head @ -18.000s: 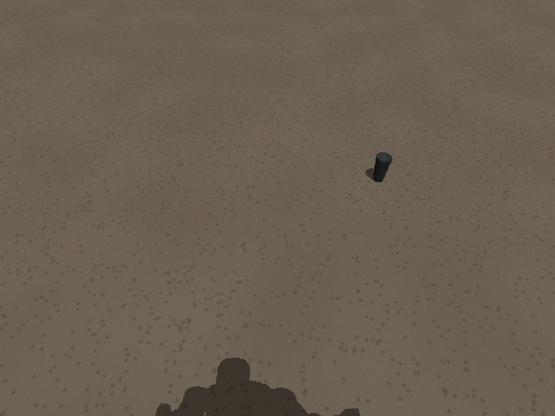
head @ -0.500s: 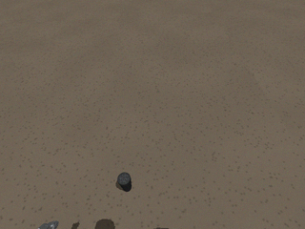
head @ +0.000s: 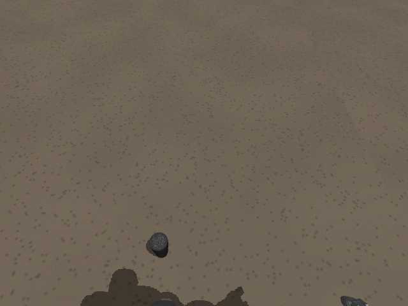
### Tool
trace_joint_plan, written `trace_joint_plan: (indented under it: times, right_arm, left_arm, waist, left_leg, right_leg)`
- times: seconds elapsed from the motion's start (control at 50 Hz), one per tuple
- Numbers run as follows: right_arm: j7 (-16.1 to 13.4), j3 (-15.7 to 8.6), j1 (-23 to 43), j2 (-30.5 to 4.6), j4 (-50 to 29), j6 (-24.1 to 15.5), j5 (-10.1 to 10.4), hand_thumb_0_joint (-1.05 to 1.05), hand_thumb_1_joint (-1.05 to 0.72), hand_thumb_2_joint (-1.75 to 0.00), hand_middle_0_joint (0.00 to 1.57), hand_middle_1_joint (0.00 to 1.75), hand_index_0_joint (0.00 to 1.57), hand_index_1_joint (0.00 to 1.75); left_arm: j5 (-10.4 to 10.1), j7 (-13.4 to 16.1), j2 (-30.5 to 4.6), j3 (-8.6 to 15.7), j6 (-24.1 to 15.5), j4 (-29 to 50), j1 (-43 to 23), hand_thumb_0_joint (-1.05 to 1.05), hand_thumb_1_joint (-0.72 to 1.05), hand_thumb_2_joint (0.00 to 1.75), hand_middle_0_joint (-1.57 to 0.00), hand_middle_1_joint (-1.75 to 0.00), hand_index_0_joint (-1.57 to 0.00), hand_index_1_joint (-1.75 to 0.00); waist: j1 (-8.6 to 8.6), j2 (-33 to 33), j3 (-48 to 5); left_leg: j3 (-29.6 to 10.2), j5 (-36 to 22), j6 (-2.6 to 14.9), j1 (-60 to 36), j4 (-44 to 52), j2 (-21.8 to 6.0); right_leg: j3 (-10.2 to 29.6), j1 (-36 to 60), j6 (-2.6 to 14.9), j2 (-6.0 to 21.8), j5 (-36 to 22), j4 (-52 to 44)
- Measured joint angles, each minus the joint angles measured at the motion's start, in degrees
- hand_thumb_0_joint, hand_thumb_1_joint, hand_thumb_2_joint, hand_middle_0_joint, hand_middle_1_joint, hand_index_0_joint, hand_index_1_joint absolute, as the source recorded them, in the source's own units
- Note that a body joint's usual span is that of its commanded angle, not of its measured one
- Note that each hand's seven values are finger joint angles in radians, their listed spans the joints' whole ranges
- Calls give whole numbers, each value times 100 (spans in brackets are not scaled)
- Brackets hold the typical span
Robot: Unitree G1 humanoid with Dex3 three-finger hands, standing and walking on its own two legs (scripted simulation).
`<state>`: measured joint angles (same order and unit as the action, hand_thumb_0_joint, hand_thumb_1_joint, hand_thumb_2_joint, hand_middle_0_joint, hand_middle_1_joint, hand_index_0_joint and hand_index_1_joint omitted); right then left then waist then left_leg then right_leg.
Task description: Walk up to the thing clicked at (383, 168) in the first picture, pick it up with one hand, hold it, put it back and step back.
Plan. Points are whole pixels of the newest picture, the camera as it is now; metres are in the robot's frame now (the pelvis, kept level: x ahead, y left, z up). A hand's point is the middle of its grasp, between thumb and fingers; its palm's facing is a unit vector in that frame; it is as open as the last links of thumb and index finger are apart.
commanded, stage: walk up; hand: left
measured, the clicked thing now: (160, 247) +0.44 +0.20 -0.68
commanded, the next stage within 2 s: none
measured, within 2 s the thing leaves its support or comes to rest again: neither
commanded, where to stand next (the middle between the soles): +0.10 -0.02 m, yaw +0 degrees
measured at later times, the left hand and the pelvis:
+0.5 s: hand out of the picture +0.07 +0.26 -0.13, palm faces -0.02 -0.95 -0.32, open 7.4 cm; pelvis -0.01 +0.01 +0.03, yaw +0 degrees
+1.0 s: hand out of the picture +0.05 +0.26 -0.13, palm faces +0.00 -0.95 -0.33, open 7.4 cm; pelvis -0.01 +0.00 +0.03, yaw +0 degrees
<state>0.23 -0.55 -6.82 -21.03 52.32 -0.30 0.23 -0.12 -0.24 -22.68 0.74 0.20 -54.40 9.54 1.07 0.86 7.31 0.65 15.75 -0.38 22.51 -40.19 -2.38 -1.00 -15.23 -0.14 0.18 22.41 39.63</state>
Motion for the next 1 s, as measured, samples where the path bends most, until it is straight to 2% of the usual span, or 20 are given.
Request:
trace_joint_plan:
  times: [0.22,0.48,0.68,1.0]
  right_arm:
    - [84,79,481,11,576,19,17,0,-90,-90,20,30,20,30]
    - [117,123,272,91,1316,-3,-39,0,-90,-90,20,30,20,30]
    - [102,78,124,123,1470,4,-64,0,-90,-90,20,30,20,30]
    - [105,35,293,140,1322,29,-37,0,-90,-90,20,30,20,30]
  left_arm:
    - [25,-15,114,-95,-43,-523,-260,1,91,90,-20,-30,-20,-30]
    - [11,-73,243,-69,-31,-964,-446,1,91,90,-20,-30,-20,-30]
    - [34,-78,258,-29,-13,-1126,-317,1,91,90,-20,-30,-20,-30]
    - [34,-53,279,31,10,-1102,-214,1,91,90,-20,-30,-20,-30]
  waist:
    - [9,-180,-179]
    - [-91,-133,-318]
    - [-153,-75,-393]
    - [-93,-149,-393]
  left_leg:
    - [38,-478,-1,-511,880,64]
    - [65,-1035,20,-979,1901,69]
    - [71,-1130,39,-990,2063,85]
    - [38,-1057,14,-845,1918,61]
  right_leg:
    - [13,428,-27,54,-404,-730]
    - [21,923,-79,41,-1043,-1854]
    - [23,937,-97,54,-1148,-2025]
    - [-3,802,-68,30,-1063,-1884]
